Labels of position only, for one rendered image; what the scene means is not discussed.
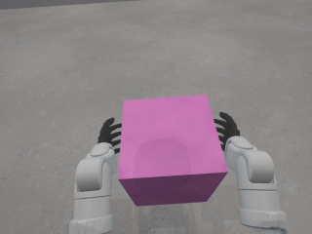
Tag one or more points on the robot left forearm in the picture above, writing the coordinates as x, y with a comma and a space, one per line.
92, 186

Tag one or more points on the right robot hand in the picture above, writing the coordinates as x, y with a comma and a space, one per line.
230, 128

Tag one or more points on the carton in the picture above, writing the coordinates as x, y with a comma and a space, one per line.
170, 151

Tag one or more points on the robot right forearm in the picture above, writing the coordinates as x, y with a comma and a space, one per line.
260, 207

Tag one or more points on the left robot hand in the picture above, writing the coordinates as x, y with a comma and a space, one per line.
105, 134

